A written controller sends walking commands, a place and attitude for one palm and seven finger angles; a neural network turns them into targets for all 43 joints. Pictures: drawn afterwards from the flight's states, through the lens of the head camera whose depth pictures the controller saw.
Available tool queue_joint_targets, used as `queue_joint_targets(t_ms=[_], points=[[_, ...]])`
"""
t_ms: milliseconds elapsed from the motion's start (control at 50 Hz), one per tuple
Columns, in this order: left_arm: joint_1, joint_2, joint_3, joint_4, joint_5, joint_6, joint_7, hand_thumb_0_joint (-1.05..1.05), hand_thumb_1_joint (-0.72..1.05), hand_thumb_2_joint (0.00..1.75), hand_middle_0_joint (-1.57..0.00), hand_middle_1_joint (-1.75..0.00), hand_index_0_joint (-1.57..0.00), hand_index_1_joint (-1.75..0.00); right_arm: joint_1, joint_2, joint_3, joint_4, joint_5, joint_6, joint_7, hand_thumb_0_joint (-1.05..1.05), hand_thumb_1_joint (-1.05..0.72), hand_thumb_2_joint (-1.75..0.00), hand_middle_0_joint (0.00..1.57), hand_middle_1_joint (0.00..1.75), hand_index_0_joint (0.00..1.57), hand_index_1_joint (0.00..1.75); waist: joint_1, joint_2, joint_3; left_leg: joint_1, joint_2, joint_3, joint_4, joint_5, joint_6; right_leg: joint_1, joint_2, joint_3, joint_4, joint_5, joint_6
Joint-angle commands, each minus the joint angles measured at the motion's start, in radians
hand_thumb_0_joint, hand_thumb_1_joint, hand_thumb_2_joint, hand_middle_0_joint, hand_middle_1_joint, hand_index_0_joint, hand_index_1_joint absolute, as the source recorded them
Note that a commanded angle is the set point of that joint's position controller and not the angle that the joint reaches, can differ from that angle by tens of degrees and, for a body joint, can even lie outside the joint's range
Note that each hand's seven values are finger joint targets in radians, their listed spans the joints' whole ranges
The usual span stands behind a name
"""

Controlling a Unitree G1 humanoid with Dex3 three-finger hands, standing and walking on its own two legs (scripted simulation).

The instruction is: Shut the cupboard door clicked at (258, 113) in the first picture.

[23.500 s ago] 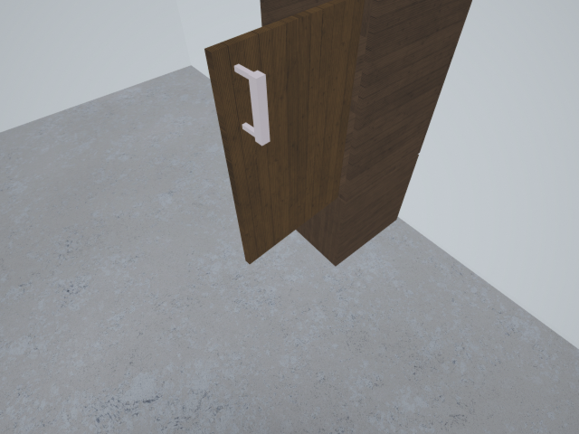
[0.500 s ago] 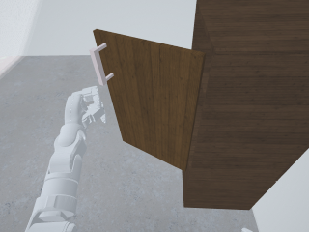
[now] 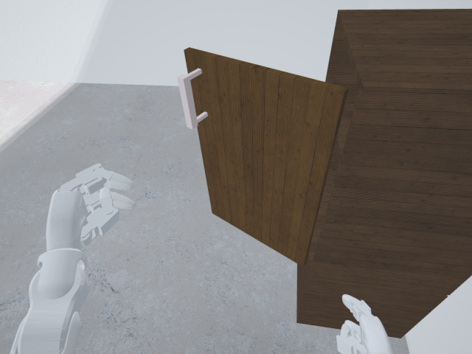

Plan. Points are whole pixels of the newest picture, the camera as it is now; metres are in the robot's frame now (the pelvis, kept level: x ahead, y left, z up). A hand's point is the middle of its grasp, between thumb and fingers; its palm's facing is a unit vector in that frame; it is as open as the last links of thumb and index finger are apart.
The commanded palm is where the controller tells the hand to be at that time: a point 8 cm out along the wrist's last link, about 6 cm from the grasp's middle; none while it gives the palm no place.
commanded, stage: draw the hand back to the body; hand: left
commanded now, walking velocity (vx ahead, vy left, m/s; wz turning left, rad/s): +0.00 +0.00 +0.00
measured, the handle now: (194, 99) +0.62 +0.18 +0.14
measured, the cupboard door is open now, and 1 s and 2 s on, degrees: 62 62 62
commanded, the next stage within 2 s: step back with the hand held close in 0.72 s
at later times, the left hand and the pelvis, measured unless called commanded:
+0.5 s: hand (46, 251) +0.19 +0.28 +0.15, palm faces +0.49 -0.78 -0.40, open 7.0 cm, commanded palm +0.15 +0.31 +0.17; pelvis +0.01 +0.01 +0.00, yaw +0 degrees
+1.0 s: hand (59, 239) +0.21 +0.27 +0.15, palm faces +0.41 -0.79 -0.47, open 7.4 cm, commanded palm +0.15 +0.31 +0.17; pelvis +0.01 +0.01 +0.00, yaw -1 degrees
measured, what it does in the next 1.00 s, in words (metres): stands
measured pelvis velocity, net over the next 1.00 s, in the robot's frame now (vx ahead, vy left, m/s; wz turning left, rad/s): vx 0.01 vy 0.01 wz -0.01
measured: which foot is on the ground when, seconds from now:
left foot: down 0.00-1.00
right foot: down 0.00-1.00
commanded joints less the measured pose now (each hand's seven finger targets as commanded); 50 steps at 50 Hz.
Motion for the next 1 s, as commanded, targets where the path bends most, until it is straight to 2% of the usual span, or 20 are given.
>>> queue_joint_targets(t_ms=[0, 40, 80, 120, 200, 320, 340, 420, 480, 500, 580, 640, 780, 800, 820, 840, 860, 880, 900, 980], points=[[-0.118, 0.168, 0.116, -0.267, -0.003, -0.087, 0.016, 0.0, 0.9, 0.9, -0.64, -0.78, -0.64, -0.78, -0.128, -0.109, -0.053, -0.155, -0.001, -0.043, -0.006, 0.0, -0.9, -0.9, 0.2, 0.3, 0.2, 0.3, -0.017, -0.055, -0.128, 0.111, -0.014, -0.029, -0.042, 0.141, 0.027, -0.071, 0.023, 0.02, -0.063, 0.186, -0.014], [-0.064, 0.187, 0.145, -0.306, 0.0, -0.098, 0.021, 0.0, 0.9, 0.9, -0.58, -0.72, -0.58, -0.72, -0.126, -0.108, -0.056, -0.153, -0.003, -0.049, -0.006, 0.0, -0.9, -0.9, 0.2, 0.3, 0.2, 0.3, -0.013, -0.023, -0.138, 0.114, -0.015, -0.03, -0.034, 0.159, 0.025, -0.068, 0.023, 0.016, -0.054, 0.205, -0.015], [0.022, 0.227, 0.202, -0.302, -0.001, -0.1, 0.024, 0.0, 0.9, 0.9, -0.53, -0.66, -0.53, -0.66, -0.124, -0.117, -0.061, -0.149, -0.005, -0.05, -0.004, 0.0, -0.9, -0.9, 0.2, 0.3, 0.2, 0.3, -0.001, -0.056, -0.124, 0.093, -0.013, -0.032, -0.035, 0.16, 0.025, -0.06, 0.023, 0.014, -0.06, 0.199, -0.014], [0.051, 0.228, 0.218, -0.329, -0.003, -0.11, 0.025, 0.0, 0.9, 0.9, -0.47, -0.6, -0.47, -0.6, -0.122, -0.112, -0.065, -0.152, -0.003, -0.054, -0.006, 0.0, -0.9, -0.9, 0.2, 0.3, 0.2, 0.3, -0.003, -0.071, -0.119, 0.088, -0.012, -0.029, -0.029, 0.163, 0.027, -0.069, 0.021, 0.013, -0.056, 0.202, -0.011], [0.142, 0.244, 0.261, -0.384, -0.003, -0.129, 0.029, 0.0, 0.9, 0.9, -0.36, -0.48, -0.36, -0.48, -0.118, -0.109, -0.075, -0.153, 0.001, -0.069, -0.007, 0.0, -0.9, -0.9, 0.2, 0.3, 0.2, 0.3, 0.002, -0.004, -0.104, 0.08, -0.01, -0.026, -0.026, 0.155, 0.025, -0.075, 0.016, 0.016, -0.059, 0.178, -0.013], [0.291, 0.276, 0.331, -0.422, -0.002, -0.141, 0.042, 0.0, 0.9, 0.9, -0.2, -0.3, -0.2, -0.3, -0.097, -0.115, -0.085, -0.151, 0.002, -0.1, -0.008, 0.0, -0.9, -0.9, 0.2, 0.3, 0.2, 0.3, 0.009, -0.002, -0.084, 0.075, -0.007, -0.024, -0.02, 0.18, 0.023, -0.085, 0.021, 0.01, -0.057, 0.193, -0.012], [0.275, 0.237, 0.293, -0.42, 0.0, -0.14, 0.04, 0.0, 0.9, 0.9, -0.2, -0.3, -0.2, -0.3, -0.095, -0.112, -0.085, -0.147, 0.001, -0.104, -0.007, 0.0, -0.9, -0.9, 0.2, 0.3, 0.2, 0.3, -0.001, 0.0, -0.074, 0.079, -0.008, -0.021, -0.02, 0.186, 0.022, -0.093, 0.021, 0.007, -0.052, 0.199, -0.012], [0.19, 0.227, 0.266, -0.371, 0.006, -0.129, 0.045, 0.0, 0.9, 0.9, -0.2, -0.3, -0.2, -0.3, -0.089, -0.123, -0.086, -0.131, -0.001, -0.113, -0.015, 0.0, -0.9, -0.9, 0.2, 0.3, 0.2, 0.3, -0.014, -0.049, -0.017, 0.079, -0.006, -0.024, -0.035, 0.119, 0.028, -0.141, 0.02, 0.007, -0.079, 0.123, -0.007], [0.178, 0.251, 0.286, -0.367, 0.008, -0.131, 0.047, 0.0, 0.9, 0.9, -0.2, -0.3, -0.2, -0.3, -0.091, -0.126, -0.087, -0.125, -0.003, -0.117, -0.019, 0.0, -0.9, -0.9, 0.2, 0.3, 0.2, 0.3, -0.007, -0.052, -0.029, 0.087, -0.01, -0.025, -0.038, 0.105, 0.031, -0.13, 0.019, 0.014, -0.088, 0.109, -0.008], [0.177, 0.231, 0.27, -0.389, 0.007, -0.134, 0.046, 0.0, 0.9, 0.9, -0.2, -0.3, -0.2, -0.3, -0.092, -0.119, -0.085, -0.13, -0.002, -0.118, -0.018, 0.0, -0.9, -0.9, 0.2, 0.3, 0.2, 0.3, -0.007, -0.018, -0.055, 0.095, -0.011, -0.027, -0.039, 0.113, 0.03, -0.116, 0.016, 0.017, -0.079, 0.118, -0.011], [0.211, 0.266, 0.308, -0.398, 0.008, -0.129, 0.05, 0.0, 0.9, 0.9, -0.2, -0.3, -0.2, -0.3, -0.093, -0.119, -0.08, -0.128, -0.009, -0.12, -0.015, 0.0, -0.9, -0.9, 0.2, 0.3, 0.2, 0.3, 0.006, -0.002, -0.069, 0.09, -0.012, -0.031, -0.036, 0.14, 0.023, -0.088, 0.022, 0.016, -0.078, 0.148, -0.014], [0.224, 0.245, 0.295, -0.413, 0.006, -0.125, 0.047, 0.0, 0.9, 0.9, -0.2, -0.3, -0.2, -0.3, -0.096, -0.108, -0.076, -0.137, -0.01, -0.117, -0.012, 0.0, -0.9, -0.9, 0.2, 0.3, 0.2, 0.3, 0.005, 0.019, -0.063, 0.086, -0.01, -0.028, -0.032, 0.167, 0.019, -0.084, 0.02, 0.013, -0.068, 0.177, -0.015], [0.238, 0.252, 0.307, -0.371, 0.001, -0.113, 0.039, 0.0, 0.9, 0.9, -0.2, -0.3, -0.2, -0.3, -0.096, -0.114, -0.077, -0.139, -0.009, -0.102, -0.013, 0.0, -0.9, -0.9, 0.2, 0.3, 0.2, 0.3, 0.006, -0.046, -0.046, 0.075, -0.008, -0.022, -0.032, 0.168, 0.024, -0.089, 0.02, 0.014, -0.081, 0.18, -0.01], [0.231, 0.233, 0.288, -0.392, 0.001, -0.115, 0.037, 0.0, 0.9, 0.9, -0.2, -0.3, -0.2, -0.3, -0.097, -0.11, -0.078, -0.143, -0.008, -0.102, -0.012, 0.0, -0.9, -0.9, 0.2, 0.3, 0.2, 0.3, 0.003, -0.026, -0.064, 0.082, -0.007, -0.022, -0.032, 0.17, 0.023, -0.082, 0.018, 0.015, -0.074, 0.181, -0.011], [0.223, 0.248, 0.299, -0.409, 0.003, -0.119, 0.039, 0.0, 0.9, 0.9, -0.2, -0.3, -0.2, -0.3, -0.095, -0.113, -0.079, -0.143, -0.009, -0.105, -0.013, 0.0, -0.9, -0.9, 0.2, 0.3, 0.2, 0.3, 0.005, -0.018, -0.087, 0.092, -0.01, -0.023, -0.028, 0.186, 0.024, -0.075, 0.019, 0.012, -0.068, 0.197, -0.011], [0.137, 0.369, 0.396, -0.491, 0.008, -0.148, 0.047, 0.0, 0.9, 0.9, -0.2, -0.3, -0.2, -0.3, -0.103, -0.137, -0.083, -0.175, 0.001, -0.08, -0.008, 0.0, -0.9, -0.9, 0.2, 0.3, 0.2, 0.3, -0.026, 0.011, -0.029, 0.009, 0.014, -0.031, 0.035, 0.135, 0.041, -0.172, -0.038, 0.084, -0.099, 0.278, -0.012], [0.244, 0.3, 0.34, -0.412, 0.007, -0.146, 0.041, 0.0, 0.9, 0.9, -0.2, -0.3, -0.2, -0.3, -0.098, -0.121, -0.081, -0.153, -0.004, -0.061, -0.011, 0.0, -0.9, -0.9, 0.2, 0.3, 0.2, 0.3, -0.034, -0.045, -0.052, -0.001, 0.015, -0.036, 0.062, 0.141, 0.041, -0.172, -0.068, 0.079, -0.084, 0.321, -0.013], [0.266, 0.313, 0.348, -0.426, 0.012, -0.147, 0.04, 0.0, 0.9, 0.9, -0.2, -0.3, -0.2, -0.3, -0.097, -0.128, -0.088, -0.163, -0.004, -0.049, -0.011, 0.0, -0.9, -0.9, 0.2, 0.3, 0.2, 0.3, -0.031, -0.065, -0.063, -0.008, 0.012, -0.033, 0.078, 0.153, 0.038, -0.177, -0.078, 0.085, -0.072, 0.372, -0.011], [0.303, 0.276, 0.314, -0.416, 0.01, -0.145, 0.037, 0.0, 0.9, 0.9, -0.2, -0.3, -0.2, -0.3, -0.093, -0.124, -0.091, -0.17, -0.002, -0.037, -0.011, 0.0, -0.9, -0.9, 0.2, 0.3, 0.2, 0.3, -0.037, -0.081, -0.097, -0.009, 0.018, -0.031, 0.092, 0.186, 0.037, -0.17, -0.087, 0.074, -0.046, 0.398, -0.01], [0.39, 0.32, 0.36, -0.437, 0.004, -0.141, 0.05, 0.0, 0.9, 0.9, -0.2, -0.3, -0.2, -0.3, -0.083, -0.139, -0.11, -0.205, 0.005, 0.0, -0.022, 0.0, -0.9, -0.9, 0.2, 0.3, 0.2, 0.3, -0.037, -0.055, -0.202, 0.016, 0.044, -0.034, 0.103, 0.372, 0.035, -0.146, -0.075, 0.051, 0.041, 0.494, 0.001]])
